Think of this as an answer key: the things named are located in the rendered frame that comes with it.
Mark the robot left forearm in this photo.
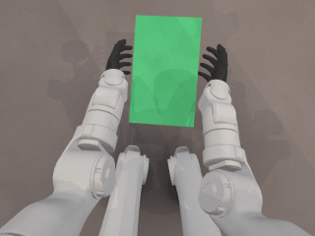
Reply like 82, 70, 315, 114
52, 69, 128, 186

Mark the carton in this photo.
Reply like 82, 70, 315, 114
129, 15, 202, 128

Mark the right robot hand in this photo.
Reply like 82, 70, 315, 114
198, 44, 228, 83

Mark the right robot shin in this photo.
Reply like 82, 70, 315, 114
174, 147, 201, 190

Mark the right robot upper arm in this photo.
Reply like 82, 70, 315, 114
198, 169, 312, 236

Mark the left robot thigh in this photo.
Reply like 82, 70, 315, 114
98, 150, 150, 236

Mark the left robot upper arm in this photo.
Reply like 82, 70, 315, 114
0, 149, 116, 236

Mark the left robot hand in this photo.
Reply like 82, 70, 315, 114
105, 38, 133, 75

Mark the robot right forearm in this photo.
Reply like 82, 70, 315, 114
198, 80, 257, 183

